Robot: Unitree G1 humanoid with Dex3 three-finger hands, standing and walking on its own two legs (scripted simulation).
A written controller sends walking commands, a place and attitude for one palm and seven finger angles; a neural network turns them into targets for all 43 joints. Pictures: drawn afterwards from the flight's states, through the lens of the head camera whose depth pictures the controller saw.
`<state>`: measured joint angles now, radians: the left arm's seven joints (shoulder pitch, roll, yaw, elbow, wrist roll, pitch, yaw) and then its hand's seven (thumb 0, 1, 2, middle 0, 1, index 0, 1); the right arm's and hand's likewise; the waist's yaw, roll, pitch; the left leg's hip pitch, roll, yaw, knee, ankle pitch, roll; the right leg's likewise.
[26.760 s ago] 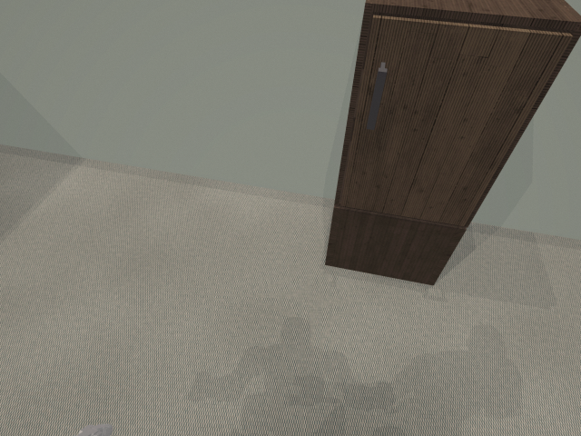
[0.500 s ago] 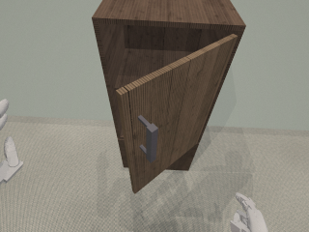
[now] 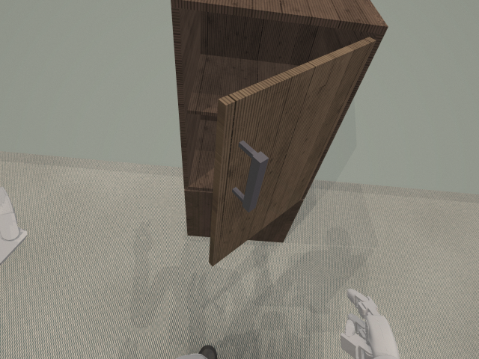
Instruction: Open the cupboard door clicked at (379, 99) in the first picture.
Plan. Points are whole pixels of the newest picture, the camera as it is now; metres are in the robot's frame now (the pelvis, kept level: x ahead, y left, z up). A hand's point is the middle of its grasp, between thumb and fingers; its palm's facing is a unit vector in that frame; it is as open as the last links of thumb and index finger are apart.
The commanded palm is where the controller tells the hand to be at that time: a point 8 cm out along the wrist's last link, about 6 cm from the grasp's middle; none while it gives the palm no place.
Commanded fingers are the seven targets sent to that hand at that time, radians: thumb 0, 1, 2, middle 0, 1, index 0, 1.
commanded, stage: stop stepping back and stand still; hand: left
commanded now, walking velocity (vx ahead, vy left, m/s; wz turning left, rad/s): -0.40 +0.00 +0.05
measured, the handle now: (247, 178) +0.43 +0.02 +0.04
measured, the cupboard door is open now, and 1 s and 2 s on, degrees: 42 42 42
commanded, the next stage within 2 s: let the arm hang, fingers relaxed in 1.42 s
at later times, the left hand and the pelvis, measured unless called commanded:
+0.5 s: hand out of the picture +0.12 +0.27 +0.17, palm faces +0.36 -0.84 -0.40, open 7.4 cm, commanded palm +0.05 +0.32 +0.18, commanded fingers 0.00 0.90 0.90 -0.20 -0.30 -0.20 -0.30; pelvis -0.10 +0.02 -0.01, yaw -2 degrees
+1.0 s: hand out of the picture +0.10 +0.30 +0.17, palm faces +0.34 -0.78 -0.53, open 7.4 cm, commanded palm +0.04 +0.35 +0.18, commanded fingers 0.00 0.90 0.90 -0.20 -0.30 -0.20 -0.30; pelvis -0.11 +0.06 +0.00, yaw -4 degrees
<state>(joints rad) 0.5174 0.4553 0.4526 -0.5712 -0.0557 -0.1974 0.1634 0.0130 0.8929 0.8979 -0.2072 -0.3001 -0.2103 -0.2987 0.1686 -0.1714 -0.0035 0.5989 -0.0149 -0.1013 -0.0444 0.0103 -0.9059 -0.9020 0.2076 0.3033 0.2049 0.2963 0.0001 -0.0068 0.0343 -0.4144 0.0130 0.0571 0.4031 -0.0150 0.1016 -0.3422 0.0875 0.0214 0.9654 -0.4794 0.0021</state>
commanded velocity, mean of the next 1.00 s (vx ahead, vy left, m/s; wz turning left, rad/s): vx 0.12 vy -0.05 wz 0.00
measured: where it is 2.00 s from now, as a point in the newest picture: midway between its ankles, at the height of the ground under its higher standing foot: outside the picture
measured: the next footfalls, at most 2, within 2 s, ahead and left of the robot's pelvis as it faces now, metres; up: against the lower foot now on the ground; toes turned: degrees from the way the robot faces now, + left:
right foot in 0.18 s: -0.11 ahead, -0.06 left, +0.00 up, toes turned -4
left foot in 0.70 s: -0.03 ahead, +0.17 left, +0.00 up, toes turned -3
